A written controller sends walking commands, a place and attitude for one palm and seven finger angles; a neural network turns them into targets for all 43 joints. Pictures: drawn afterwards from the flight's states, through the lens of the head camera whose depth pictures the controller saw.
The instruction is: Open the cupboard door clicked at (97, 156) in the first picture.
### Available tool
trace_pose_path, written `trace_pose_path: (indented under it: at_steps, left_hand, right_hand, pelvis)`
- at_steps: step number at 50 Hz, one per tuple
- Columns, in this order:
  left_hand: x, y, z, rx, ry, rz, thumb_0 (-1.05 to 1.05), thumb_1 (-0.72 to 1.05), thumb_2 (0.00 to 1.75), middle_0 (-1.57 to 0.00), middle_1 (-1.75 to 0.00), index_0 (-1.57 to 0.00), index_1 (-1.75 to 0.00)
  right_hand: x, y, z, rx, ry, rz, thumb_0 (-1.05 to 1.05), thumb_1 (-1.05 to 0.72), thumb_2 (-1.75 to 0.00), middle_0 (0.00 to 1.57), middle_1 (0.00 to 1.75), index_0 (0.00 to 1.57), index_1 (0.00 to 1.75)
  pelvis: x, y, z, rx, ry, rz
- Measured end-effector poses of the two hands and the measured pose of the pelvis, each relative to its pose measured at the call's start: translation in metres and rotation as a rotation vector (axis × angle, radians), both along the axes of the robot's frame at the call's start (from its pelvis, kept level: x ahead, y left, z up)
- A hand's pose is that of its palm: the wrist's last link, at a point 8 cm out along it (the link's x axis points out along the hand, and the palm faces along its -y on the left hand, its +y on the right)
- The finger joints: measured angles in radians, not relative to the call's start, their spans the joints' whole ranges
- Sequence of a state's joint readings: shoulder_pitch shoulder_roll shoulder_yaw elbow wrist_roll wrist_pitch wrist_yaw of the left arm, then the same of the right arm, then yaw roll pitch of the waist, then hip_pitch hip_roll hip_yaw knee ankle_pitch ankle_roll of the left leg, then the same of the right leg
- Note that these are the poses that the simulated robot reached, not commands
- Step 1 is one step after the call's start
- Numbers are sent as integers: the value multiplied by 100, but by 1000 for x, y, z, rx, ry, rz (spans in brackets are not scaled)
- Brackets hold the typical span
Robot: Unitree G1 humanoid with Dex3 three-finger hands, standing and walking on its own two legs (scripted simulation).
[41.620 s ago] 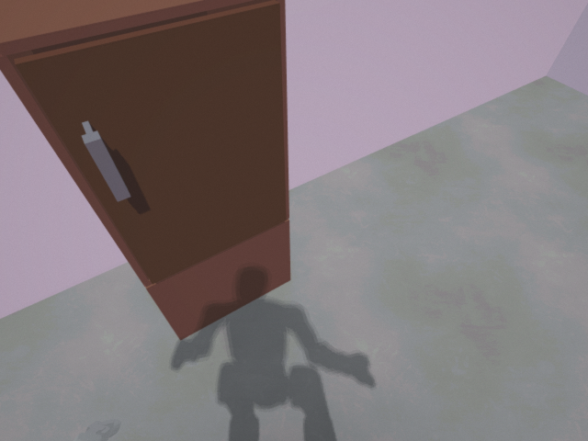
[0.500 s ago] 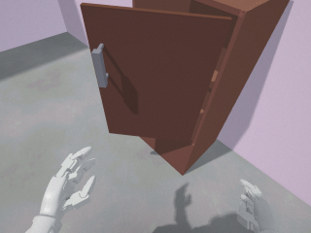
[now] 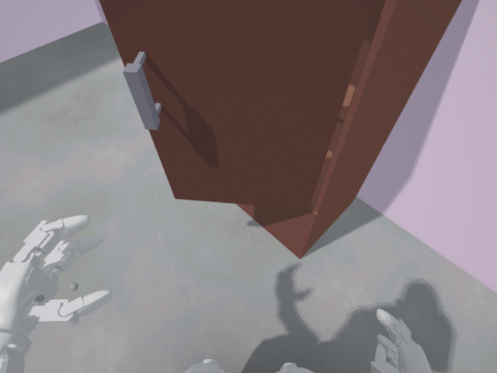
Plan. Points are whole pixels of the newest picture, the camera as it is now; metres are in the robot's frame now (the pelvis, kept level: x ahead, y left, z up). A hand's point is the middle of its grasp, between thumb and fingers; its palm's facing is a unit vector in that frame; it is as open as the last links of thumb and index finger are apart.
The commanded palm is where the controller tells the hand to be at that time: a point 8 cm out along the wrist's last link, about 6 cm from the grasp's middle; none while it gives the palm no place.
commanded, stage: raise the hand with hooked fingers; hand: left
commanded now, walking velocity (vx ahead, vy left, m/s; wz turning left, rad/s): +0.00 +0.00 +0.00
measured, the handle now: (146, 91) +0.57 +0.22 +0.11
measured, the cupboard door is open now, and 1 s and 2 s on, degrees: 39 39 39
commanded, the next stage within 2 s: move the hooked fingers beside the handle in 1.22 s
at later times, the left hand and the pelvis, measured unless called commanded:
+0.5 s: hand (2, 255) +0.25 +0.33 +0.10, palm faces +0.00 -1.00 -0.06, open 13.8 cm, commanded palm +0.22 +0.38 +0.11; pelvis -0.01 +0.07 +0.01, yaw +1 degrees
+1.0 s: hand (3, 224) +0.28 +0.33 +0.12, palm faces -0.03 -1.00 -0.05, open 14.0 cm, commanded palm +0.25 +0.38 +0.13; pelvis +0.00 +0.05 +0.02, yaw +1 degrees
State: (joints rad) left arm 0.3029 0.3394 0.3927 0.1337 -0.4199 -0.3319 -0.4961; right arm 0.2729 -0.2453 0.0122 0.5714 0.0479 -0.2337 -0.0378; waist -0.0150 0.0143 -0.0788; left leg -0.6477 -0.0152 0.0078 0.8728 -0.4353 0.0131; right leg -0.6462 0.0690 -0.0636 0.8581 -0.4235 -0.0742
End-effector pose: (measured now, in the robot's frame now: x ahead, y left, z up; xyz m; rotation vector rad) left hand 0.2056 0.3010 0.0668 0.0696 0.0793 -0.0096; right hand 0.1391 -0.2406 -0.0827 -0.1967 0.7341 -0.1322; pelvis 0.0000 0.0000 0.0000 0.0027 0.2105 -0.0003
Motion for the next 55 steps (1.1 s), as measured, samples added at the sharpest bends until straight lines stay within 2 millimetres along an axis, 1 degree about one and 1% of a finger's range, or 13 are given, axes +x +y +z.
trace_pose_path:
  at_steps: [2, 4, 9, 12, 15, 19, 24, 26, 29, 35, 40, 48, 55]
  left_hand:
    - [0, 6, 11, 7, -65, 22, 0, 3, 52, -27, -86, -26, -86]
    - [-1, 12, 12, 4, -89, 26, 0, -1, 50, -27, -89, -27, -89]
    - [1, 23, -11, -35, 11, -29, 0, -13, 45, -28, -96, -27, -96]
    - [4, 28, -8, -25, 11, -54, 0, -20, 42, -28, -101, -28, -101]
    - [10, 38, 12, -3, -79, -37, 0, -27, 39, -29, -105, -29, -105]
    - [18, 59, 36, 12, -161, 4, -1, -36, 36, -30, -111, -29, -111]
    - [26, 84, 35, -7, -51, 13, -1, -44, 32, -30, -116, -30, -116]
    - [28, 88, 33, -12, -12, 7, -1, -46, 32, -30, -117, -30, -117]
    - [32, 93, 39, -8, -22, 3, -1, -48, 31, -30, -118, -30, -118]
    - [47, 107, 65, 9, -113, 26, -1, -49, 30, -30, -119, -30, -119]
    - [61, 115, 69, -4, -65, 19, -1, -50, 30, -30, -120, -30, -120]
    - [62, 88, 58, -19, -36, -32, -1, -50, 30, -30, -120, -30, -120]
    - [55, 78, 65, -5, -81, 19, -1, -50, 30, -30, -120, -30, -120]
  right_hand:
    - [-9, -5, 4, -26, 9, -21, 1, -91, -90, 20, 30, 20, 30]
    - [-15, -7, 7, -53, 16, -35, 1, -91, -90, 20, 30, 20, 30]
    - [-16, -3, 17, -107, -3, -47, 1, -91, -90, 20, 30, 20, 30]
    - [-9, 10, 27, -120, -45, -35, 1, -91, -90, 20, 30, 20, 30]
    - [0, 29, 36, -111, -94, -9, 1, -91, -90, 20, 30, 20, 30]
    - [13, 57, 40, -74, -131, 40, 1, -91, -90, 20, 30, 20, 30]
    - [23, 84, 41, -29, -142, 77, 1, -91, -90, 20, 30, 20, 30]
    - [25, 90, 41, -24, -141, 88, 1, -90, -90, 20, 30, 20, 30]
    - [25, 95, 42, -28, -130, 102, 1, -90, -90, 21, 30, 21, 30]
    - [19, 89, 41, -54, -80, 103, 1, -90, -90, 21, 30, 21, 30]
    - [12, 73, 40, -71, -46, 72, 1, -90, -90, 21, 30, 21, 30]
    - [6, 49, 42, -83, -34, 50, 1, -91, -90, 20, 30, 20, 30]
    - [8, 38, 40, -70, -35, 46, 1, -91, -90, 20, 30, 20, 30]
  pelvis:
    - [1, 6, 2, -4, -4, -1]
    - [0, 12, 2, -10, -5, 3]
    - [-6, 29, 3, -25, -21, 7]
    - [-8, 38, 5, -34, -42, 8]
    - [-8, 46, 7, -41, -62, 13]
    - [-8, 56, 9, -47, -84, 24]
    - [-8, 66, 13, -50, -98, 31]
    - [-8, 69, 15, -51, -104, 32]
    - [-8, 71, 17, -50, -111, 31]
    - [-5, 71, 21, -47, -118, 36]
    - [-2, 67, 23, -45, -110, 39]
    - [1, 57, 25, -38, -100, 28]
    - [0, 42, 25, -31, -107, 31]
